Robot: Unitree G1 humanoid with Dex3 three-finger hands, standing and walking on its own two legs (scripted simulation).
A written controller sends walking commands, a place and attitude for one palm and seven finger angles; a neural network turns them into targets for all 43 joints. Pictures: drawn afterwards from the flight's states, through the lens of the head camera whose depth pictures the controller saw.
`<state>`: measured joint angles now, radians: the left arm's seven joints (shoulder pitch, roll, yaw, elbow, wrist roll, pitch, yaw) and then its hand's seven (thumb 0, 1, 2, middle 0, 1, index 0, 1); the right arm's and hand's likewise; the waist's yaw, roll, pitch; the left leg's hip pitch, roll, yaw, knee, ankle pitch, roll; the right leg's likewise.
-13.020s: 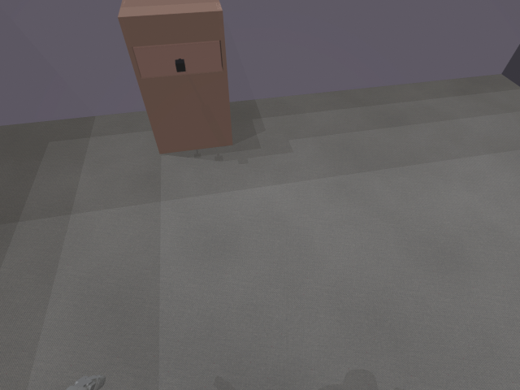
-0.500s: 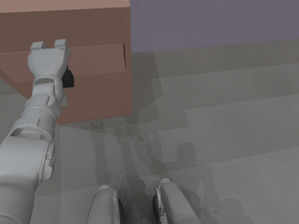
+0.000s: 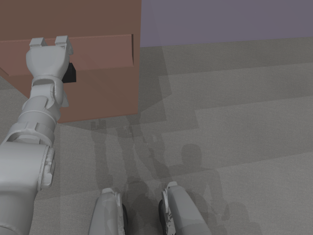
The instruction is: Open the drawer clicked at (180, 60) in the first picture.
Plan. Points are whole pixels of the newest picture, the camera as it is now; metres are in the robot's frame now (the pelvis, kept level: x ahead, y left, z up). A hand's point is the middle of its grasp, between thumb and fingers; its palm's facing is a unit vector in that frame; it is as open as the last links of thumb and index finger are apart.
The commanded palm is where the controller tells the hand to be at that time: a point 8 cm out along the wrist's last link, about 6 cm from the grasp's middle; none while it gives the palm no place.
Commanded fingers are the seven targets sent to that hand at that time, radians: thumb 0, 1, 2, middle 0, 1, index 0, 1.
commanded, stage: lower the fingers behind the handle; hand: left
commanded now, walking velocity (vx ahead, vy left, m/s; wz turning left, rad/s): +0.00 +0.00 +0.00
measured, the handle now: (66, 67) +0.59 +0.20 -0.08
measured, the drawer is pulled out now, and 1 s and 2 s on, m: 0.00 0.00 0.00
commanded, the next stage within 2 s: close the thumb around the handle in 1.26 s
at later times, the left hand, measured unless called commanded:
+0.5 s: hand (62, 80) +0.53 +0.20 -0.06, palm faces -0.05 -0.01 -1.00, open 13.9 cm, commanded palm +0.53 +0.18 -0.02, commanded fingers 0.00 -0.50 0.30 -0.30 -1.20 -0.30 -1.20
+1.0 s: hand (65, 85) +0.54 +0.21 -0.09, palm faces -0.04 -0.01 -1.00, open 13.9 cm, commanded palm +0.53 +0.18 -0.04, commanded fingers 0.00 -0.50 0.30 -0.30 -1.20 -0.30 -1.20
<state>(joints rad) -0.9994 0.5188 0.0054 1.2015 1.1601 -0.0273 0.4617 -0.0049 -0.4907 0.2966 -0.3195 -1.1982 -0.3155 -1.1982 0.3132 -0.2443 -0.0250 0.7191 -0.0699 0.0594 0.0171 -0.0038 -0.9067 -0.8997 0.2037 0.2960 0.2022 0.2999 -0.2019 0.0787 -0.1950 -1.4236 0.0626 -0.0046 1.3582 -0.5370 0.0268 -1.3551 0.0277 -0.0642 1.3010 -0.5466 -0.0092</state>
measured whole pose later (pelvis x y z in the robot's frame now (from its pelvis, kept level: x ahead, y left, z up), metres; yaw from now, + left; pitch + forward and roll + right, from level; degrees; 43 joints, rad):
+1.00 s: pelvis -0.02 -0.01 -0.05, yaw -1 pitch +38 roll -4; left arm -1.02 0.56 0.03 1.16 1.17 0.00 0.45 0.00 -0.49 0.30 -0.32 -1.20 -0.31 -1.20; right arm 0.28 -0.23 -0.01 0.73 -0.07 0.03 0.03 0.00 -0.91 -0.90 0.20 0.30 0.20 0.30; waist -0.20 0.08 -0.19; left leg -1.64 0.07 -0.02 1.56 -0.59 0.02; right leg -1.57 0.04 -0.07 1.52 -0.60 -0.02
